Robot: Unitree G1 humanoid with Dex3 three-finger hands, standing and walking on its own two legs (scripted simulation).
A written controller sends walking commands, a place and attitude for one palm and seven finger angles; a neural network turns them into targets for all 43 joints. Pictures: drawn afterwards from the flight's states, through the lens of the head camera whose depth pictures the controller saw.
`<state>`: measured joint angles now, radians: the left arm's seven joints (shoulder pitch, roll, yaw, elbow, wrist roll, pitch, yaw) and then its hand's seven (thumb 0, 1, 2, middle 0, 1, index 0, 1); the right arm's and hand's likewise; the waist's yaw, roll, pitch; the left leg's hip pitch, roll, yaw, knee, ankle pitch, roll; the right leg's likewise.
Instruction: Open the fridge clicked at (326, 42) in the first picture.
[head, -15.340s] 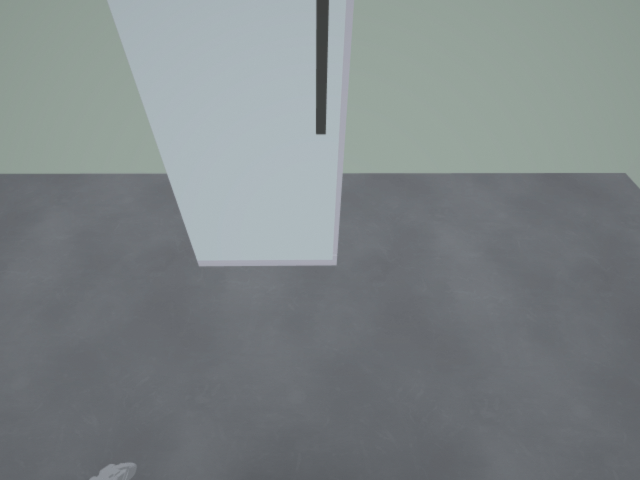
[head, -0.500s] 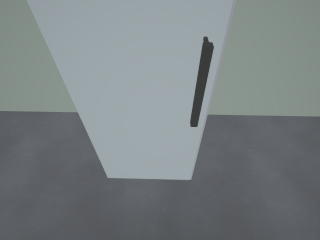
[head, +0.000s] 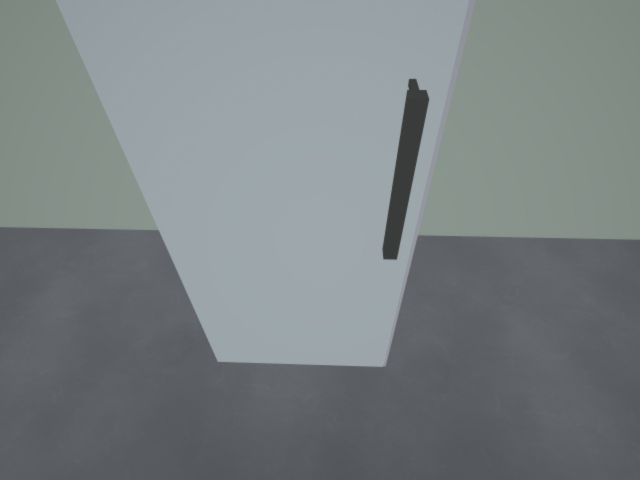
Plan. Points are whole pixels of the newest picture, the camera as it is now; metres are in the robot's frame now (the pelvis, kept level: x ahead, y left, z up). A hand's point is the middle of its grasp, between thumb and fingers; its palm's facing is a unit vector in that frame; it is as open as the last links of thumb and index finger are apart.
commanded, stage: shuffle to correct the standing spot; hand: right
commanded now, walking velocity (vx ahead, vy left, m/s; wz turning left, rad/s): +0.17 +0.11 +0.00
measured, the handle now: (399, 180) +0.56 -0.11 +0.08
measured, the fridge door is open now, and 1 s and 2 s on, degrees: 0 0 0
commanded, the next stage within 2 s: come to a stop and stand still in 0.24 s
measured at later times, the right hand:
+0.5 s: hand out of the picture -0.01 -0.12 -0.19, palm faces +0.08 +0.99 -0.08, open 7.4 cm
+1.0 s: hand out of the picture +0.15 -0.14 -0.19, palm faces +0.11 +0.97 -0.20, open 7.4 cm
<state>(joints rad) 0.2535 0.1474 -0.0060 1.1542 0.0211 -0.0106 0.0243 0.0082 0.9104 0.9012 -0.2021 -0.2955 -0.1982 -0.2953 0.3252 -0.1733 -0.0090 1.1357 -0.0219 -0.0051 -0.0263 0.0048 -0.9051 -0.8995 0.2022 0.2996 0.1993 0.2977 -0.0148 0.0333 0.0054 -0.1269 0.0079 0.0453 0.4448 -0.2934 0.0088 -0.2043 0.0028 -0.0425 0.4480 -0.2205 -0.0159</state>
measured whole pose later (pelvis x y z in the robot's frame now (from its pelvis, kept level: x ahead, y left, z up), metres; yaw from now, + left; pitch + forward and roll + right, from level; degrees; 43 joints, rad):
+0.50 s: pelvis +0.09 +0.01 -0.01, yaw +0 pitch -1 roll +1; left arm 0.26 0.10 0.02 1.13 0.02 -0.05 0.06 0.02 0.93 0.90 -0.20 -0.30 -0.20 -0.30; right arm 0.42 -0.10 -0.04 1.18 -0.03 0.02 -0.03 0.01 -0.91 -0.90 0.20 0.30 0.20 0.30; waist -0.02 0.07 0.06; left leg -0.30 0.02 0.07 0.95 -0.51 0.00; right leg -0.23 -0.07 -0.20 0.61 -0.36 -0.04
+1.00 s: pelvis +0.08 +0.05 -0.01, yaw -3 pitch +0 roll +0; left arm 0.19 0.16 0.05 1.02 0.02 0.02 0.02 0.01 0.91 0.90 -0.20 -0.30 -0.20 -0.29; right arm 0.16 -0.17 -0.06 0.97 -0.04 0.01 -0.04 0.01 -0.91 -0.90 0.20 0.30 0.20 0.30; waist -0.02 0.04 0.08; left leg -0.37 0.09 0.12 0.59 -0.21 0.00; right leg -0.28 -0.02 -0.09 0.70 -0.41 0.03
